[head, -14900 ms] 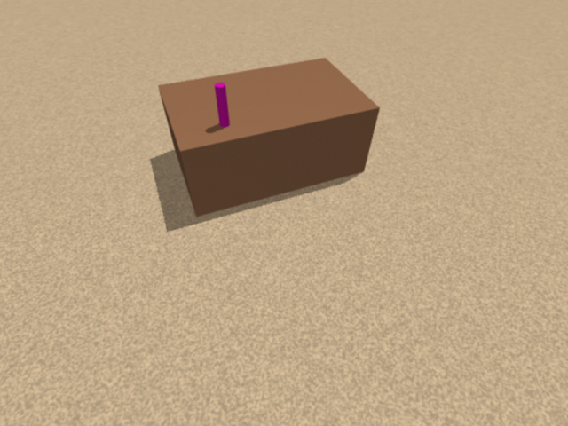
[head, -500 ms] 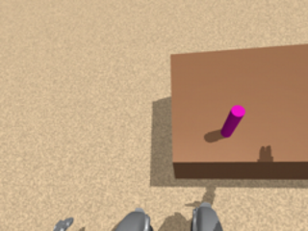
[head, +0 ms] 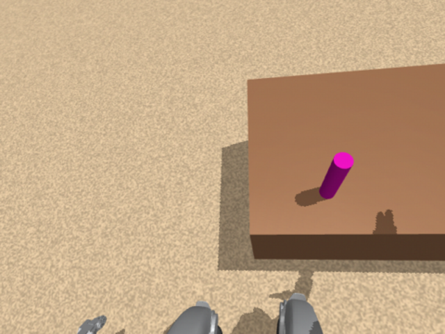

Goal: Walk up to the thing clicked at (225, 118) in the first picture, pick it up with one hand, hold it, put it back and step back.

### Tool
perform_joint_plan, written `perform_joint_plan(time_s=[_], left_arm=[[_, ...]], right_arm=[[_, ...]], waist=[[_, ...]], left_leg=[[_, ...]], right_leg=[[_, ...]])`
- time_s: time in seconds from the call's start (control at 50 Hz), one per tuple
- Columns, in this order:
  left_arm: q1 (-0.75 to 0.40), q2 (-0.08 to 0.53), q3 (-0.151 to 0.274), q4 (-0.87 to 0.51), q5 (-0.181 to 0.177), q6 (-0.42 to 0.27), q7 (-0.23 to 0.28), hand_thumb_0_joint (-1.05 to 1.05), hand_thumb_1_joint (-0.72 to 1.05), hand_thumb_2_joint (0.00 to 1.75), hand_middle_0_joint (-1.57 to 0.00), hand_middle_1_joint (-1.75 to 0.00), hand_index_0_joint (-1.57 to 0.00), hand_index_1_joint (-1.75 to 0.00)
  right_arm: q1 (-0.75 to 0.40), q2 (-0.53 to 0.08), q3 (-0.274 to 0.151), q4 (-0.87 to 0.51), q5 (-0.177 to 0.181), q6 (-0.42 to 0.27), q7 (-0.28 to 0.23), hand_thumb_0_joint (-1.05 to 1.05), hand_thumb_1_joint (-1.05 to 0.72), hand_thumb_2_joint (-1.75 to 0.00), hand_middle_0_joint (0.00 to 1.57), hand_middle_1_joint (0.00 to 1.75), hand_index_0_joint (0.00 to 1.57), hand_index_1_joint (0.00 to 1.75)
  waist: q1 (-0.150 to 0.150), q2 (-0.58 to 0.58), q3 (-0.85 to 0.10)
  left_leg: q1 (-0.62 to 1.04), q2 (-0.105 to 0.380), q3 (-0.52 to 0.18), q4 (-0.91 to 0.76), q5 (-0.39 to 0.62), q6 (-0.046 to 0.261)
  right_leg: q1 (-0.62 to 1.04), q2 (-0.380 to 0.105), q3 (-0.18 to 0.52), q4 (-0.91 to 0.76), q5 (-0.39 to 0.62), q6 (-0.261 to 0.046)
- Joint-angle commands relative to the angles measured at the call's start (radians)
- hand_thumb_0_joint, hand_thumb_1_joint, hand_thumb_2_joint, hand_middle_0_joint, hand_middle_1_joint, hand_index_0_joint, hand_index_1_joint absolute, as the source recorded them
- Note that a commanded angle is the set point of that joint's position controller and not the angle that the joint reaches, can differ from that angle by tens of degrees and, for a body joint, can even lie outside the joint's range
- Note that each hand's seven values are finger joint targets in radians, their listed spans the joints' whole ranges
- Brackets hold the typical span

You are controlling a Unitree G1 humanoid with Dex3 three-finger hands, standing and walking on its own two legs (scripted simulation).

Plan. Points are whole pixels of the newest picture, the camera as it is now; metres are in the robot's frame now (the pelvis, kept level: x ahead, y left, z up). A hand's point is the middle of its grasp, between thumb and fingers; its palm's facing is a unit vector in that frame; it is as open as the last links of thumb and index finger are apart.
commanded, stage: go down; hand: right
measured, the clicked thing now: (334, 178) +0.50 -0.20 -0.21
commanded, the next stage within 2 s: none
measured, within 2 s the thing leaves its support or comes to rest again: neither
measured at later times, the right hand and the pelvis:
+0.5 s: hand out of the picture +0.41 -0.41 +0.08, palm faces +0.26 +0.96 +0.00, open 17.1 cm; pelvis +0.00 +0.00 +0.00, yaw +0 degrees
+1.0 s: hand out of the picture +0.41 -0.40 +0.08, palm faces +0.27 +0.96 +0.00, open 17.0 cm; pelvis +0.00 +0.01 +0.00, yaw +0 degrees
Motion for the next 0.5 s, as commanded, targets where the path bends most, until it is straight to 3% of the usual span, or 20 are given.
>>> perform_joint_plan(time_s=[0.0, 0.04, 0.08, 0.18, 0.24, 0.36, 0.48], left_arm=[[0.114, 0.224, 0.077, -0.054, -0.005, -0.021, 0.022, 0.00, 0.92, 0.89, -0.20, -0.30, -0.20, -0.30], [0.122, 0.225, 0.075, -0.051, -0.004, -0.021, 0.018, 0.00, 0.92, 0.89, -0.20, -0.30, -0.20, -0.30], [0.127, 0.225, 0.077, -0.055, -0.004, -0.018, 0.020, 0.00, 0.92, 0.89, -0.20, -0.30, -0.20, -0.30], [0.137, 0.218, 0.070, -0.047, -0.006, -0.018, 0.021, 0.00, 0.92, 0.89, -0.20, -0.30, -0.20, -0.30], [0.127, 0.225, 0.072, -0.054, -0.006, -0.016, 0.021, 0.00, 0.91, 0.89, -0.20, -0.30, -0.20, -0.30], [0.128, 0.225, 0.076, -0.051, -0.007, -0.017, 0.023, 0.00, 0.91, 0.89, -0.20, -0.30, -0.20, -0.30], [0.147, 0.226, 0.077, -0.039, -0.002, -0.016, 0.017, 0.00, 0.90, 0.89, -0.20, -0.30, -0.20, -0.30]], right_arm=[[-0.271, -0.390, -0.030, -0.197, 0.032, -0.062, 0.003, 0.00, 0.49, -0.12, 0.06, 0.08, 0.06, 0.08], [-0.253, -0.377, -0.034, -0.173, 0.035, -0.059, 0.007, 0.00, 0.51, -0.12, 0.05, 0.08, 0.06, 0.08], [-0.259, -0.407, -0.042, -0.208, 0.028, -0.065, 0.004, 0.00, 0.50, -0.12, 0.05, 0.08, 0.06, 0.08], [-0.272, -0.395, -0.039, -0.211, 0.034, -0.065, 0.006, 0.00, 0.50, -0.12, 0.05, 0.08, 0.05, 0.08], [-0.280, -0.434, -0.058, -0.249, 0.029, -0.066, 0.000, 0.00, 0.48, -0.12, 0.06, 0.08, 0.07, 0.08], [-0.285, -0.403, -0.036, -0.236, 0.029, -0.056, 0.004, 0.00, 0.48, -0.12, 0.06, 0.08, 0.07, 0.08], [-0.256, -0.378, -0.027, -0.173, 0.025, -0.053, 0.010, 0.00, 0.46, -0.13, 0.07, 0.09, 0.07, 0.09]], waist=[[-0.033, -0.238, -0.388], [-0.034, -0.231, -0.410], [-0.041, -0.243, -0.442], [-0.023, -0.228, -0.451], [-0.043, -0.269, -0.439], [-0.028, -0.263, -0.431], [-0.028, -0.245, -0.425]], left_leg=[[-0.021, -0.028, -0.006, -0.117, 0.194, 0.053], [-0.020, -0.029, -0.001, -0.105, 0.212, 0.052], [0.003, -0.027, -0.009, -0.107, 0.241, 0.052], [0.003, -0.026, -0.014, -0.105, 0.281, 0.048], [-0.002, -0.026, -0.009, -0.111, 0.245, 0.055], [-0.012, -0.030, -0.004, -0.118, 0.224, 0.055], [-0.040, -0.034, 0.000, -0.094, 0.264, 0.055]], right_leg=[[0.500, 0.011, 0.052, -0.150, 0.236, -0.018], [0.508, 0.009, 0.062, -0.144, 0.275, -0.013], [0.517, 0.016, 0.050, -0.129, 0.307, -0.018], [0.516, 0.014, 0.049, -0.105, 0.357, -0.022], [0.529, 0.015, 0.051, -0.130, 0.325, -0.019], [0.544, 0.011, 0.057, -0.145, 0.303, -0.015], [0.541, 0.008, 0.061, -0.112, 0.402, -0.010]])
